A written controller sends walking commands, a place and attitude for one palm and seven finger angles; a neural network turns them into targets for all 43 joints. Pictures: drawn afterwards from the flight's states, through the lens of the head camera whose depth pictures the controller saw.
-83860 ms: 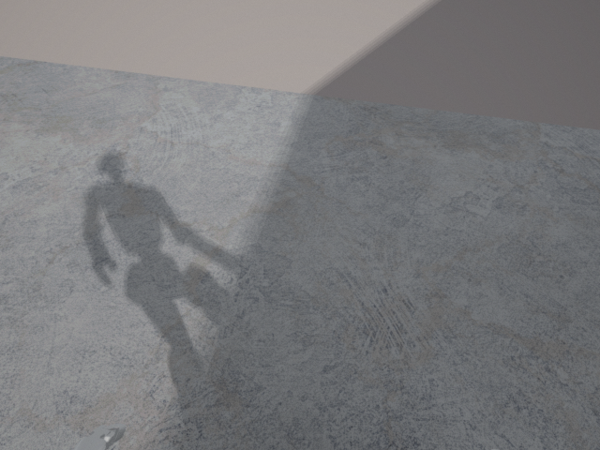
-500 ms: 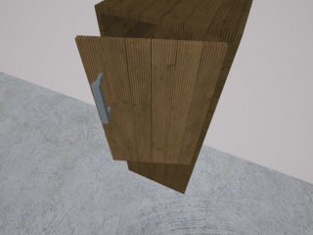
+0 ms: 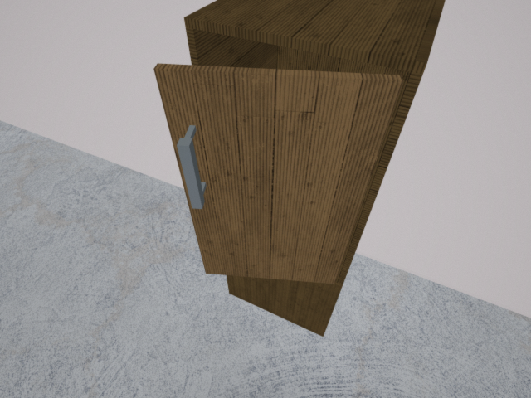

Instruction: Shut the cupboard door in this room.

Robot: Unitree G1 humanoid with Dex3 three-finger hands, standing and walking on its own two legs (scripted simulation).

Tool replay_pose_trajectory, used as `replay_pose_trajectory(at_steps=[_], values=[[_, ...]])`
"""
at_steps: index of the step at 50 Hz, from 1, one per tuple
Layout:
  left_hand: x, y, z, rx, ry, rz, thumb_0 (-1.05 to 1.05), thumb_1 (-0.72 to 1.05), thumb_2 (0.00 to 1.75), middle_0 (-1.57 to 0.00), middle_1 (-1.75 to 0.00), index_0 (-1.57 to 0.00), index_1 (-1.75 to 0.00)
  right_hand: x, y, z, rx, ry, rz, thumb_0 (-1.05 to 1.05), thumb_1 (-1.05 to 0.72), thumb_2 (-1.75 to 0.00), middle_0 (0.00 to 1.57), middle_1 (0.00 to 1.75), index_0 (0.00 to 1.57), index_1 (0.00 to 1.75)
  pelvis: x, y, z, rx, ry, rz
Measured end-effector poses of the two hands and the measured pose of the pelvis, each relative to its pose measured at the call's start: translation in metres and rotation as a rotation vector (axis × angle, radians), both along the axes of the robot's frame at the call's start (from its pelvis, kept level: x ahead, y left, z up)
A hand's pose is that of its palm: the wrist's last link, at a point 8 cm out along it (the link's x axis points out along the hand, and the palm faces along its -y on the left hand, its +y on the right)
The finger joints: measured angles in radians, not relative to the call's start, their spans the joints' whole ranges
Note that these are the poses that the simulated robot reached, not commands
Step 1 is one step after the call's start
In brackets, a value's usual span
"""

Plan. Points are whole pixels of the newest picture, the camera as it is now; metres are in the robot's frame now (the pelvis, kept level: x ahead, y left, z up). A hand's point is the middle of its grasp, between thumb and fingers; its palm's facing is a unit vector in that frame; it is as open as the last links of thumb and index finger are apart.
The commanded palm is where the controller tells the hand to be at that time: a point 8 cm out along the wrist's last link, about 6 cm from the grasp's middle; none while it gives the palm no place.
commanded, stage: look again from close up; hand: left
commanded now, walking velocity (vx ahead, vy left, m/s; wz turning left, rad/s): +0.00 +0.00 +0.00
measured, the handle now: (194, 168) +0.47 +0.16 +0.09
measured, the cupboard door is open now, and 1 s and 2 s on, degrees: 20 20 20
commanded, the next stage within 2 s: shuffle to correct the standing spot in 0.38 s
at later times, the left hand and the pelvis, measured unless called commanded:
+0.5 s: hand out of the picture -0.04 +0.24 -0.17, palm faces +0.00 -0.98 -0.18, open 7.4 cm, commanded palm none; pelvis -0.04 +0.06 +0.01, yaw -1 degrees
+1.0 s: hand out of the picture -0.12 +0.21 -0.17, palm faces +0.00 -1.00 -0.10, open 7.4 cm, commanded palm none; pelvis -0.07 +0.06 +0.01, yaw -4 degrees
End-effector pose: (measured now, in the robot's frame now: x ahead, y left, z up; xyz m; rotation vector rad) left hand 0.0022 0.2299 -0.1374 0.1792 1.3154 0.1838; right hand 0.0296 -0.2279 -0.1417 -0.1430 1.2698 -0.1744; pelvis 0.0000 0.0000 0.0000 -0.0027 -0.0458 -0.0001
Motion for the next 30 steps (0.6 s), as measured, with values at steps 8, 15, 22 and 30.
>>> replay_pose_trajectory(at_steps=[8,15,22,30], values=[[-0.004,0.009,-0.006,-0.056,-0.026,-0.018,0.00,0.90,0.90,-0.20,-0.29,-0.20,-0.30,0.018,0.019,0.016,-0.022,-0.095,0.031,0.00,-0.91,-0.90,0.20,0.30,0.19,0.30,-0.012,0.020,0.002,-0.014,-0.001,-0.015],[-0.016,0.026,-0.007,-0.072,-0.010,-0.028,0.00,0.90,0.90,-0.20,-0.29,-0.20,-0.30,0.002,0.036,0.021,-0.028,-0.075,0.032,0.00,-0.91,-0.90,0.20,0.30,0.20,0.30,-0.023,0.038,0.005,-0.023,0.010,-0.019],[-0.038,0.048,-0.007,-0.062,0.039,-0.025,0.00,0.90,0.90,-0.20,-0.29,-0.20,-0.30,-0.029,0.047,0.020,-0.036,-0.007,0.006,0.00,-0.91,-0.90,0.20,0.30,0.20,0.30,-0.032,0.054,0.006,-0.024,0.016,-0.021],[-0.074,0.066,-0.003,-0.043,0.128,-0.012,0.00,0.90,0.90,-0.20,-0.29,-0.20,-0.30,-0.058,0.058,0.016,-0.032,0.053,-0.030,0.00,-0.91,-0.90,0.20,0.30,0.20,0.30,-0.042,0.067,0.008,-0.019,0.017,-0.034]])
